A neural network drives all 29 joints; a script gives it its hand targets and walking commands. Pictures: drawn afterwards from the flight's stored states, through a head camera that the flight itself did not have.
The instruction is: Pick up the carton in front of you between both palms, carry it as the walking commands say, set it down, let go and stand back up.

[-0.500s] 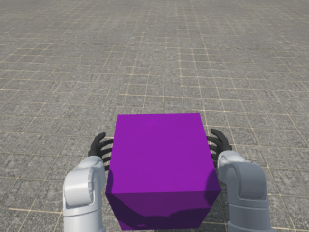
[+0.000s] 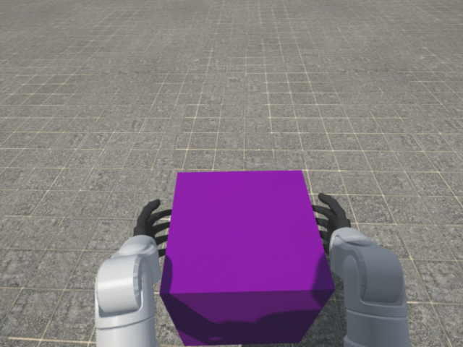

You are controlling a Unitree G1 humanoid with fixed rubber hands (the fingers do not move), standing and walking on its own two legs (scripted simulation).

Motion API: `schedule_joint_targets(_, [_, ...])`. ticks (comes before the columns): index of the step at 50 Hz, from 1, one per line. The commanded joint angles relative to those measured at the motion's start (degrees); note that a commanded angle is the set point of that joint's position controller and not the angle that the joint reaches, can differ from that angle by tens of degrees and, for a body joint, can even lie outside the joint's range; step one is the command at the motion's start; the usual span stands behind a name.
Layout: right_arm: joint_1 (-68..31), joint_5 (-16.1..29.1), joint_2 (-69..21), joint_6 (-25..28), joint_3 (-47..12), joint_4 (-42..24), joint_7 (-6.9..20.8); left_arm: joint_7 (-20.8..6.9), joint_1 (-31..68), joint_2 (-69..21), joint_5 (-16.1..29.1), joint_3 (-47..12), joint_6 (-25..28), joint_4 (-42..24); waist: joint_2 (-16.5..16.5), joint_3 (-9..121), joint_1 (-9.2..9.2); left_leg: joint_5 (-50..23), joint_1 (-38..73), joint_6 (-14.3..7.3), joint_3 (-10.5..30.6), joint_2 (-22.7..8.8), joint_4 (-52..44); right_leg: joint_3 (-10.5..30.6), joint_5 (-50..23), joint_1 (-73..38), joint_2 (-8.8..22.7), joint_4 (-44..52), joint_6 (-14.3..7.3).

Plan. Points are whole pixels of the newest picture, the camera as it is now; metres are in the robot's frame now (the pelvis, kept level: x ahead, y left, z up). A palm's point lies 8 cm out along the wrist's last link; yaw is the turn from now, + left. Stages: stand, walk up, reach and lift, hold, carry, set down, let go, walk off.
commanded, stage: carry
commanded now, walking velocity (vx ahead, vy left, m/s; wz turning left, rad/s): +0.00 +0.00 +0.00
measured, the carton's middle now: (240, 261) +0.27 +0.00 +0.02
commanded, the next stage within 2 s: hold in 1.48 s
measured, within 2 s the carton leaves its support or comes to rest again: neither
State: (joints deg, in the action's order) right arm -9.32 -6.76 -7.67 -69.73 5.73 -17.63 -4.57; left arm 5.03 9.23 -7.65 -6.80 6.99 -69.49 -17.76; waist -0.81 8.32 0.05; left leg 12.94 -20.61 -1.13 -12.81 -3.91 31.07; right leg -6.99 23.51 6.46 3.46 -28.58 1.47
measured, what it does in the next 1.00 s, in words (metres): shifts its weight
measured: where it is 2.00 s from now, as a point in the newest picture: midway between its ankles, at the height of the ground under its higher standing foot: outside the picture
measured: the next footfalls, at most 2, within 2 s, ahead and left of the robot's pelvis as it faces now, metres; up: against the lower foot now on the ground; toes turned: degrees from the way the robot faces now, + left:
none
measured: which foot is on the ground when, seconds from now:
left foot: down 0.00-1.00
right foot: down 0.00-1.00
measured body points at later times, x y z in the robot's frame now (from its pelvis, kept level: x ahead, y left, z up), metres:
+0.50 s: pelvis -0.04 -0.01 +0.00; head -0.08 -0.01 +0.45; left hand +0.23 +0.14 +0.06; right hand +0.22 -0.16 +0.06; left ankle +0.02 +0.11 -0.73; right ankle -0.13 -0.10 -0.73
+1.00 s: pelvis -0.07 -0.01 +0.00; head -0.09 +0.00 +0.45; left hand +0.23 +0.14 +0.02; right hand +0.23 -0.16 +0.03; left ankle +0.02 +0.11 -0.73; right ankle -0.13 -0.10 -0.73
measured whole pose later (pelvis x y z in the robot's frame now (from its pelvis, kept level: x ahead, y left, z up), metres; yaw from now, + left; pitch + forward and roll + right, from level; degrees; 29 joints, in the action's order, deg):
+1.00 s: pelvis -0.07 -0.01 +0.00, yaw +0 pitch +1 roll +0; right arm -12.4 -14.4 -8.2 -41.7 10.6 11.9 0.0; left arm 0.9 12.9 -8.2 -14.7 10.8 -41.9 12.1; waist -0.3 5.3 0.0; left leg 7.1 -22.5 -1.3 -12.1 -6.1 28.9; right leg -7.4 21.6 10.4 1.1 -30.8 -1.1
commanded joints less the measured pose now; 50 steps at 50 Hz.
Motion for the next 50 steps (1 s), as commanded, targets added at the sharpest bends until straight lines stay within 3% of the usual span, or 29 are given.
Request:
schedule_joint_targets(1, [-24.47,22.23,-51.81,0.13,-40.35,-2.13,13.75,-15.6,25.46,-50.55,23.83,-41.22,-0.67,-2.82,-1.03,13.39,0.01,-33.79,13.67,-0.93,5.04,-5.18,2.21,2.97,-42.7,0.65,6.11,0.52,-0.21])
schedule_joint_targets(6, [-25.61,22.48,-52.26,0.28,-40.5,-2.5,13.84,-15.66,26.67,-50.73,23.94,-41.4,-0.56,-3.26,-1.5,12.26,0.01,-25.51,11.18,-0.74,5.09,-5.33,2.97,3.19,-41.83,1.0,6.93,0.3,-1.3])
schedule_joint_targets(11, [-26.91,23.09,-52.32,0.06,-40.72,-3.63,14.01,-15.48,27.14,-51.15,23.89,-41.3,-0.51,-3.88,-0.66,11.02,0.08,-23.56,11.89,-0.57,5.72,-5.93,1.37,3.2,-31.8,3.5,6.16,1.27,-1.86])
schedule_joint_targets(20, [-24.5,20.56,-52.88,2.71,-40.63,1.95,14.87,-16.09,25.34,-52.09,21.42,-41.75,2.31,1.61,0.18,7.95,-0.03,-17.14,10.83,-0.16,6.51,-6.49,-1.59,4.01,-20.64,6.63,5.6,3.8,-2.38])
schedule_joint_targets(25, [-25.43,19.03,-52.06,6.62,-39.75,4.18,15.06,-16.19,26.44,-51.57,19.98,-41.16,6.29,4.0,0.42,6.71,-0.07,-12.27,10.5,0.05,7.13,-6.51,-3.27,4.61,-14.79,8.33,5.29,5.43,-2.87])
schedule_joint_targets(34, [-23.04,13.76,-48.04,13.97,-34.98,9.5,14.76,-15.58,23.95,-48.05,14.58,-36.76,13.58,9.56,0.79,7.24,-0.07,-11.37,10.73,0.27,7.7,-6.8,-4.15,4.9,-11.93,9.41,4.86,5.7,-3.06])
schedule_joint_targets(46, [-27.52,5.01,-47.43,28.9,-24.22,24.0,15.16,-15.67,28.58,-47.16,5.47,-25.69,28.59,23.8,1.16,7.97,-0.06,-10.35,11.02,0.38,8.01,-6.92,-4.81,5.46,-9.99,10.11,4.52,5.51,-3.45])
schedule_joint_targets(50, [-29.67,4.3,-50.24,32.6,-23.57,27.05,15.78,-16.27,30.73,-50.1,4.76,-25.17,32.25,27.06,1.24,9.22,-0.08,-11.71,11.57,0.44,7.92,-6.99,-4.49,5.57,-11.06,9.57,4.5,4.8,-3.51])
